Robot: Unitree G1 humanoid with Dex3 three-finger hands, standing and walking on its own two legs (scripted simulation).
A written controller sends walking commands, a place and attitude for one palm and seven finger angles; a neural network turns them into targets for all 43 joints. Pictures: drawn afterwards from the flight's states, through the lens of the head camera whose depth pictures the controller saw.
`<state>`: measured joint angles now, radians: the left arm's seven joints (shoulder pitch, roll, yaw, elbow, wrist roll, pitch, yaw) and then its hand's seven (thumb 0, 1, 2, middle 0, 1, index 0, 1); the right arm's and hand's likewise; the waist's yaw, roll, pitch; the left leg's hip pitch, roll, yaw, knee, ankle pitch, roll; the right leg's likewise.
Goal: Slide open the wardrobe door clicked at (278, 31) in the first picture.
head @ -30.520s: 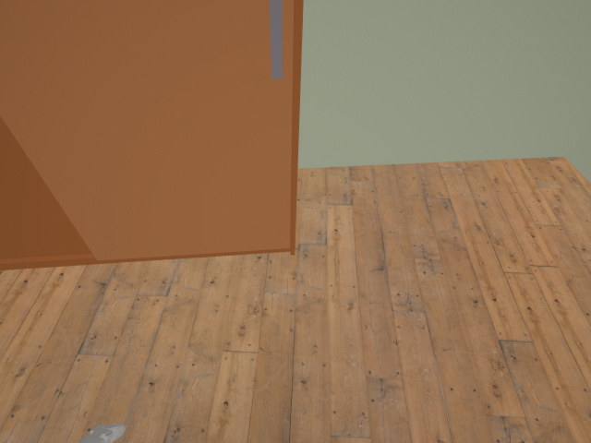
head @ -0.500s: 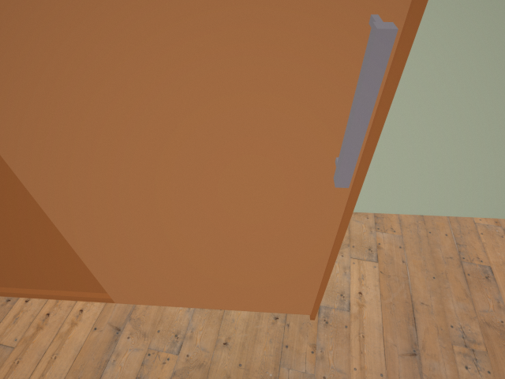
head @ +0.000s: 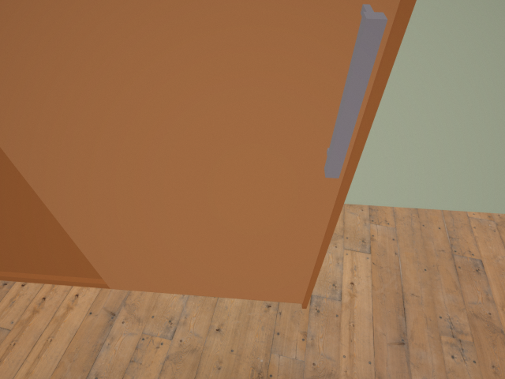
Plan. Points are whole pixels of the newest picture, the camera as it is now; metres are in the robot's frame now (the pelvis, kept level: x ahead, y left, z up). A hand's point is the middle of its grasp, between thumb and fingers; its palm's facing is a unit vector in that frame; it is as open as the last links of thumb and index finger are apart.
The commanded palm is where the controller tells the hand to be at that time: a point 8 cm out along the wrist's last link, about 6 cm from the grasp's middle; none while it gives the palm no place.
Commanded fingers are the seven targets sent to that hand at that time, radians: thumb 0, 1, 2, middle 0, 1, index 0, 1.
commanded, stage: look again from close up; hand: right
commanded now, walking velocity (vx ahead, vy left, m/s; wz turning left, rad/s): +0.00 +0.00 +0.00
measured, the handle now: (346, 103) +0.50 -0.12 +0.20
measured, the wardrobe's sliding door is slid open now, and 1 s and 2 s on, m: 0.00 0.00 0.00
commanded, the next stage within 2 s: raise the hand with hooked fingers in 1.14 s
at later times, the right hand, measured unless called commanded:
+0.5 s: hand out of the picture +0.07 -0.21 -0.16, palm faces -0.03 +0.96 -0.28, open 7.4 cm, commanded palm none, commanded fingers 0.00 -0.90 -0.90 0.20 0.30 0.20 0.30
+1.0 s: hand out of the picture +0.10 -0.22 -0.15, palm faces -0.03 +0.95 -0.31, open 7.4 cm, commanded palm none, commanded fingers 0.00 -0.90 -0.90 0.20 0.30 0.20 0.30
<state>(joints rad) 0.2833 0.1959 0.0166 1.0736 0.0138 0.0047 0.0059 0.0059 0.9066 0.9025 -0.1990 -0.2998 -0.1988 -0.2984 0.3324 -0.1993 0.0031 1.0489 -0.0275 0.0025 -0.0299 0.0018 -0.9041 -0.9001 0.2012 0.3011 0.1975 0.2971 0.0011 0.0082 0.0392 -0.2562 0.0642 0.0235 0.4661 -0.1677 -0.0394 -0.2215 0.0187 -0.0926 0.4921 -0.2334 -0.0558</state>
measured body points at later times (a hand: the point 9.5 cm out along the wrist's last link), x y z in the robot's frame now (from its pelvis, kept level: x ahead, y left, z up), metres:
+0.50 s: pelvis +0.02 +0.00 +0.00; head +0.03 +0.00 +0.45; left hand +0.07 +0.27 -0.14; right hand +0.07 -0.26 -0.14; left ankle +0.05 +0.15 -0.74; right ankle +0.03 -0.08 -0.74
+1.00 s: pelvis +0.04 +0.01 +0.01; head +0.05 +0.01 +0.46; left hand +0.11 +0.29 -0.13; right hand +0.11 -0.27 -0.13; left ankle +0.05 +0.15 -0.74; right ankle +0.03 -0.08 -0.74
